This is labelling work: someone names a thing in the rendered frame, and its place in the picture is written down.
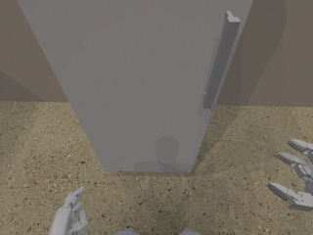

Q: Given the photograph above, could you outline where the robot left hand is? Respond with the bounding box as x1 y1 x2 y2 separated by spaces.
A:
48 186 89 235

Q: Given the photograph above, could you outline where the handle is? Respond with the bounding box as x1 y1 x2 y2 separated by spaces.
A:
202 11 241 109

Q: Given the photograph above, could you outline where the robot right hand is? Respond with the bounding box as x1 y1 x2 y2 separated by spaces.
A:
267 138 313 212

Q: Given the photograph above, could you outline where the fridge door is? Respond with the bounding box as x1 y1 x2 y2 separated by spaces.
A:
17 0 253 173

